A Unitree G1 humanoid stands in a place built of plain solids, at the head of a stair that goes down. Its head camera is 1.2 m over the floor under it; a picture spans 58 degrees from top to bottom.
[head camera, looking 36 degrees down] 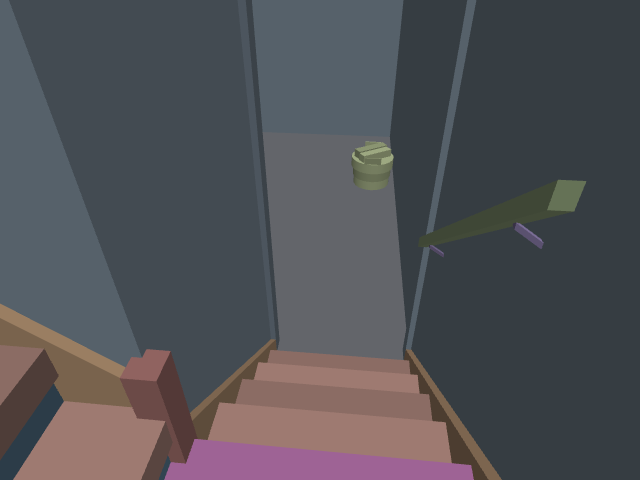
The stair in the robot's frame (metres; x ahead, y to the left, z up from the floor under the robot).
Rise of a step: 0.21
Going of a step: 0.25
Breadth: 0.81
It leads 5 degrees to the right of straight ahead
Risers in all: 5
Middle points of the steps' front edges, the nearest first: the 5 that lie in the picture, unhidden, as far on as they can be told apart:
0.64 -0.03 0.00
0.89 -0.04 -0.21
1.14 -0.06 -0.41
1.39 -0.09 -0.62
1.65 -0.11 -0.83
